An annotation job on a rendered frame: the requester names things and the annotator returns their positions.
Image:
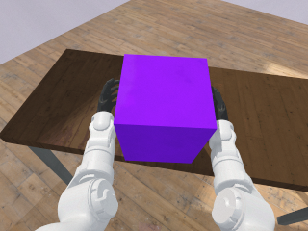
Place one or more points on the table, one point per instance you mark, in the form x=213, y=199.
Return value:
x=269, y=114

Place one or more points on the robot left forearm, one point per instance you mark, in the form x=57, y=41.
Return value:
x=99, y=153

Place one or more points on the left robot upper arm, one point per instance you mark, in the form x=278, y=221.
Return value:
x=85, y=207

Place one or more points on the carton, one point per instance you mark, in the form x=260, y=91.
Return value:
x=164, y=110

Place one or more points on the left robot hand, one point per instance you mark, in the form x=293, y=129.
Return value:
x=106, y=97

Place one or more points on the right robot hand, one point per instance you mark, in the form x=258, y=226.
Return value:
x=219, y=105

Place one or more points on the right robot upper arm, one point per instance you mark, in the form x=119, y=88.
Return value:
x=237, y=210

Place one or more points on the robot right forearm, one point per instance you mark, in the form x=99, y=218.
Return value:
x=227, y=164

